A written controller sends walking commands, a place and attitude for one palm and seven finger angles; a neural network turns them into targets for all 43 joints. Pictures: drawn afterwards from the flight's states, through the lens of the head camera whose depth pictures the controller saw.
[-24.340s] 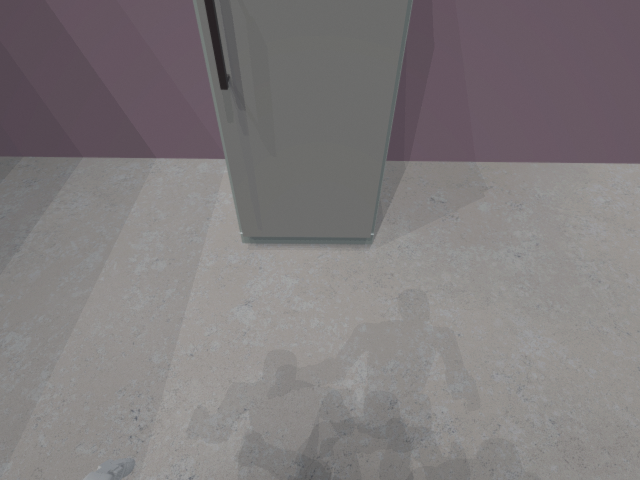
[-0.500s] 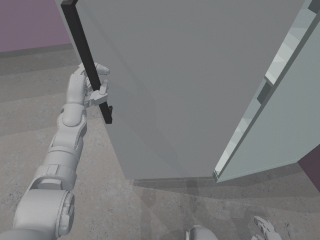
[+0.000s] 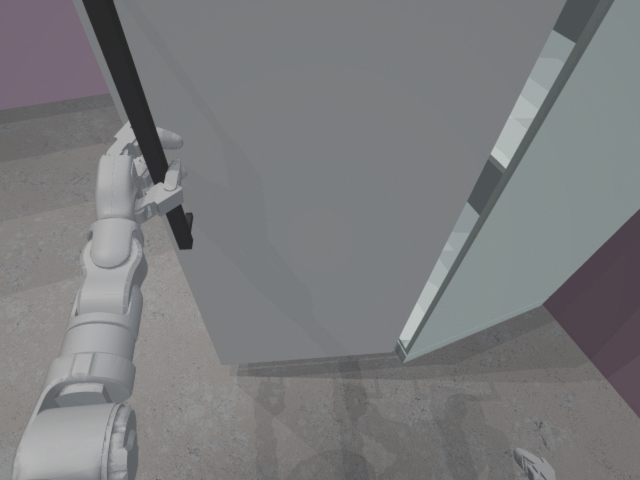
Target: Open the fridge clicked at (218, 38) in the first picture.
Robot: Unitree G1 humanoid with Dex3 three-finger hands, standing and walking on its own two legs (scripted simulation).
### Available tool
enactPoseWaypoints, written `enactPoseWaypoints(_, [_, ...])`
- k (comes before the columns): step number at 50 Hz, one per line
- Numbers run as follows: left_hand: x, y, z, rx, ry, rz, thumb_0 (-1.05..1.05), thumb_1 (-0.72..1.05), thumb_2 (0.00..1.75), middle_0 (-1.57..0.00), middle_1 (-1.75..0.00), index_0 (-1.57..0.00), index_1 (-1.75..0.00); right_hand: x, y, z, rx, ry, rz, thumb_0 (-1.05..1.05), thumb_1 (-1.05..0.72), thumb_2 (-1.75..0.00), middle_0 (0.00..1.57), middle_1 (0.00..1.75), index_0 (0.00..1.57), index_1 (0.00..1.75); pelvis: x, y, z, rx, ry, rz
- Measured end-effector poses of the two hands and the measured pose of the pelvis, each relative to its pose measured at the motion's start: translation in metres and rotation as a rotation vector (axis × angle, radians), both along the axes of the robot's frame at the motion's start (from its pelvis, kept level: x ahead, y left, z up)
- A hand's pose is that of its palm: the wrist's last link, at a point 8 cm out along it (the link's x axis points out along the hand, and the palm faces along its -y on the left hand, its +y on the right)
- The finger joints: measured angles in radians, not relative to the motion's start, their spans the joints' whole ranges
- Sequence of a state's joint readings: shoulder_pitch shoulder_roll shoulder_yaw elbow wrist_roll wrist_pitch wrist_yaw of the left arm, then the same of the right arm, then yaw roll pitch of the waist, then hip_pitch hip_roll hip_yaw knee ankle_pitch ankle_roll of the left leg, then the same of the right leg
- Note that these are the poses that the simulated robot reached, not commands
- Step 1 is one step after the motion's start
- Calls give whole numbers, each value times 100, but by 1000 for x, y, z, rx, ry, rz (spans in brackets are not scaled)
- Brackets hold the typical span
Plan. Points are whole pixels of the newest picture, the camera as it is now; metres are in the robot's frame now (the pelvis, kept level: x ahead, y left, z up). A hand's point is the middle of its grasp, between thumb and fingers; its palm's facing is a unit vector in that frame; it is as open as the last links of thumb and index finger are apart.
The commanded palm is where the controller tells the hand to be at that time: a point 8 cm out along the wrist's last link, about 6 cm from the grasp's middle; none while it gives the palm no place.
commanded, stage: stop walking and hold the door back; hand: left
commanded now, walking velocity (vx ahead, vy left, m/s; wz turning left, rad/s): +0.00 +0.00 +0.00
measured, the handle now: (157, 144) +0.48 +0.19 +0.16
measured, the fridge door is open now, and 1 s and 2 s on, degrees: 73 78 76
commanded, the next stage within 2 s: loosen the grip on the handle in 0.28 s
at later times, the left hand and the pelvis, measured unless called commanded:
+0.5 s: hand (166, 203) +0.40 +0.17 +0.14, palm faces +0.11 -0.99 -0.12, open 6.2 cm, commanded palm +0.36 +0.22 +0.13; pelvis -0.02 -0.01 +0.00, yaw +1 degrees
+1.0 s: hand (173, 214) +0.40 +0.17 +0.12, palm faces +0.11 -0.98 -0.16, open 14.3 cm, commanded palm +0.37 +0.22 +0.13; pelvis -0.02 -0.01 -0.01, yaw -5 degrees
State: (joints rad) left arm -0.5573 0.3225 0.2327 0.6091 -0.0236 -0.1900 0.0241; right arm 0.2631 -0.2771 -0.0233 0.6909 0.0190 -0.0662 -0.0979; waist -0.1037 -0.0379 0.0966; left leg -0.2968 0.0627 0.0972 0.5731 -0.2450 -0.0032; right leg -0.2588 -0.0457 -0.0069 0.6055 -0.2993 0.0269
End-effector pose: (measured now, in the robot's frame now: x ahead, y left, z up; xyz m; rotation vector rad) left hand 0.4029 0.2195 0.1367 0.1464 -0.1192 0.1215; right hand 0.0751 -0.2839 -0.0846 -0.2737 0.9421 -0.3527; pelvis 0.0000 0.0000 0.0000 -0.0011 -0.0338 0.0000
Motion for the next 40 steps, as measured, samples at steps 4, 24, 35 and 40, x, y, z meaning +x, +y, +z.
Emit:
enactPoseWaypoints(4, [-10, -1, -2, 20, -36, -19, -2, 70, 76, -45, -140, -40, -139, 29, 25, 4, 46, -51, 71, 1, -90, -90, 20, 30, 20, 30, 2, 1, 1, -13, 29, -15])
enactPoseWaypoints(24, [-26, 0, 5, 8, 91, -13, -5, 58, 77, -45, -140, -41, -140, 64, 49, 8, 128, -168, 184, 1, -90, -90, 21, 30, 21, 30, -14, -7, 3, 7, 54, 11])
enactPoseWaypoints(35, [-46, -1, 3, 64, -14, 4, 0, -7, 43, -41, -136, -35, -133, -22, -3, -11, 66, -71, 76, 1, -90, -90, 20, 30, 20, 30, -36, -14, -8, 10, 57, -20])
enactPoseWaypoints(40, [-40, -4, -7, 50, 3, -25, 0, -35, 30, -39, -132, -36, -130, -55, -7, -20, 66, 11, 20, 1, -90, -90, 20, 30, 20, 30, -37, -16, -9, 8, 74, -55])
